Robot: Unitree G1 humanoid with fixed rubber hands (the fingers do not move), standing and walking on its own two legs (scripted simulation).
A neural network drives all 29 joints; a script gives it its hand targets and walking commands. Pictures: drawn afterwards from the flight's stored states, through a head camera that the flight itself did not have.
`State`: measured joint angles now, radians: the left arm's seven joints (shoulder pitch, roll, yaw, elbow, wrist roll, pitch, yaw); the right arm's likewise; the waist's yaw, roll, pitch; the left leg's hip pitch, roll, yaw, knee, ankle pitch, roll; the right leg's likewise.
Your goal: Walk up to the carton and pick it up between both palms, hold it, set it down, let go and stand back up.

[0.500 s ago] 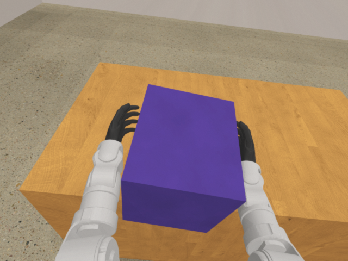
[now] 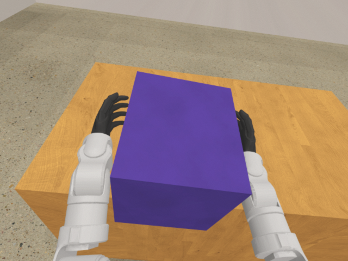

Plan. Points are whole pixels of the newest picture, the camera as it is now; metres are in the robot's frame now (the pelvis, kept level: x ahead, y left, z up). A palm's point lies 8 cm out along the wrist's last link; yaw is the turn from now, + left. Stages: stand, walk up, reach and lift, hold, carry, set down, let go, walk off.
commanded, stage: reach and lift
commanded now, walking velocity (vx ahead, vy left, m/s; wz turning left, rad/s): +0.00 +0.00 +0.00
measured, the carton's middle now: (173, 154) +0.34 -0.04 +0.09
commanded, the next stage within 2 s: hold in 1.14 s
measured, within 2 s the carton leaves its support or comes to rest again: neither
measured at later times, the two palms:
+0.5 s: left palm (91, 130) +0.36 +0.12 +0.17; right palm (238, 131) +0.34 -0.19 +0.16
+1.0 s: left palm (92, 122) +0.36 +0.12 +0.19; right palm (244, 129) +0.33 -0.19 +0.17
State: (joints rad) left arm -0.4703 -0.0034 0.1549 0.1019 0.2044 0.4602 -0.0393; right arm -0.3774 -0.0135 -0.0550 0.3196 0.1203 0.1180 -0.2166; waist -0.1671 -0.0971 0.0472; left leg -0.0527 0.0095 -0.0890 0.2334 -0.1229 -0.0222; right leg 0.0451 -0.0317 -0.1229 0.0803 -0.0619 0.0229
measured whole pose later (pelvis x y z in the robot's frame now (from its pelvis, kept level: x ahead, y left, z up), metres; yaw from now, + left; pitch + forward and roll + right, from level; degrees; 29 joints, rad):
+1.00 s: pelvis -0.02 +0.00 +0.00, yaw -2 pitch -5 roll -1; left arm -0.61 -0.04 0.22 0.00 0.28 0.71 -0.02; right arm -0.58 -0.05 -0.09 0.34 0.12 0.33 -0.15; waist -0.11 -0.08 0.07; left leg -0.05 0.02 -0.06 0.25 -0.11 -0.03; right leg 0.02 -0.02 -0.09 0.13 -0.06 0.02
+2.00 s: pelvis -0.02 -0.01 +0.00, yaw -1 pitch -7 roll -1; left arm -0.62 -0.03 0.27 -0.07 0.28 0.84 -0.04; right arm -0.66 -0.07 -0.06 0.34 0.21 0.44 -0.19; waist -0.08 -0.09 0.05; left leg -0.02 0.03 -0.07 0.27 -0.13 -0.03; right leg 0.06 -0.01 -0.10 0.14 -0.08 0.01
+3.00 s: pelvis -0.01 -0.01 +0.00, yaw -1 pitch -6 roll -1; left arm -0.60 -0.02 0.28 -0.11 0.28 0.86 -0.06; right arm -0.68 -0.08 -0.04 0.30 0.25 0.49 -0.22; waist -0.09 -0.08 0.03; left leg -0.03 0.03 -0.08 0.27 -0.14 -0.04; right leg 0.05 -0.01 -0.11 0.13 -0.08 0.01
